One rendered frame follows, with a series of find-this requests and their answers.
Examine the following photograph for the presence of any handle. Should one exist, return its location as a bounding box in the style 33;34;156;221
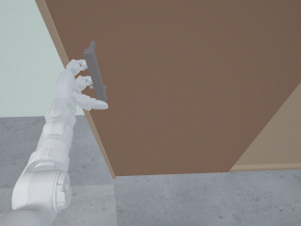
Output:
83;40;107;102

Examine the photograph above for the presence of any left robot upper arm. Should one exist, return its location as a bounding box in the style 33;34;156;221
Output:
0;169;71;226

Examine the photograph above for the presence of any wardrobe door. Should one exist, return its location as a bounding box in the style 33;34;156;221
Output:
45;0;301;176
234;82;301;166

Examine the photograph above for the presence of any left robot hand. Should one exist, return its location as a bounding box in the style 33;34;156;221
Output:
55;59;108;111

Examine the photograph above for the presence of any left robot forearm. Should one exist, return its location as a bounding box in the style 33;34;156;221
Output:
11;97;76;210

